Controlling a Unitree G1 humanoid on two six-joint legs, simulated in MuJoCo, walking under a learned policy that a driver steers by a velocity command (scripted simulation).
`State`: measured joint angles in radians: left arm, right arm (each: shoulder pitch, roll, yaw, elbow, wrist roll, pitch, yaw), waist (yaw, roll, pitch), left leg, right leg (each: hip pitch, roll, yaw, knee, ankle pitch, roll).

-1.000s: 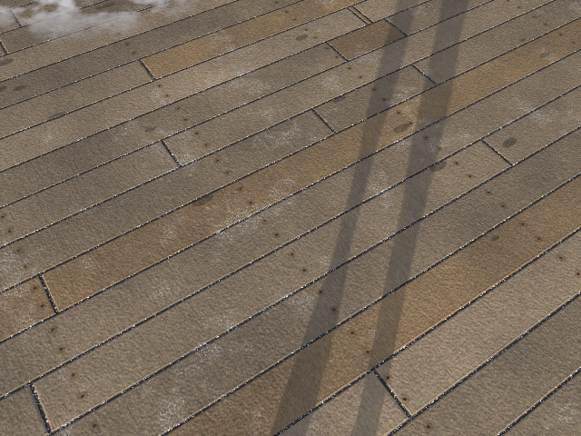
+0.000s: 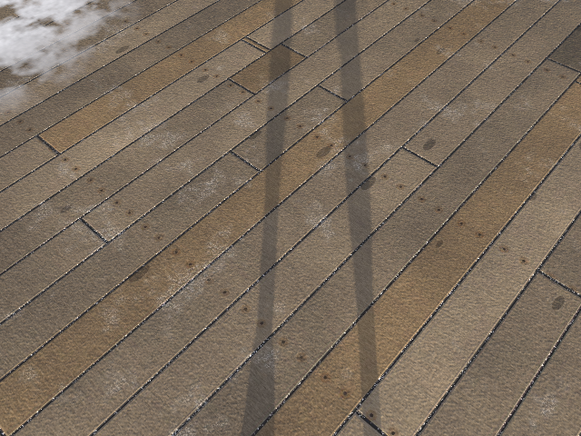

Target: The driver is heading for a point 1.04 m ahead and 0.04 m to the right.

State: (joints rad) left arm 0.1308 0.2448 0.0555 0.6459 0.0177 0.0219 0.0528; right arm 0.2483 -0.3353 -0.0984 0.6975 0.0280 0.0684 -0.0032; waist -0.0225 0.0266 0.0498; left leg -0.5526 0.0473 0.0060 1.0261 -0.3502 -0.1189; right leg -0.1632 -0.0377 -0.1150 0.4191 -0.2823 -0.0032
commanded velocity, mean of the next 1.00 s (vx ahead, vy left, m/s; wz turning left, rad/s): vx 0.00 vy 0.00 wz -0.23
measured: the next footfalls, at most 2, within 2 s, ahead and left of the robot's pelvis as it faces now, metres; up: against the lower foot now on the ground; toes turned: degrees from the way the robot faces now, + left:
left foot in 0.16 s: +0.05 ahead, +0.15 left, +0.00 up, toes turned +13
right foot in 0.76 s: +0.05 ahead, -0.09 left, +0.00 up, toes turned -15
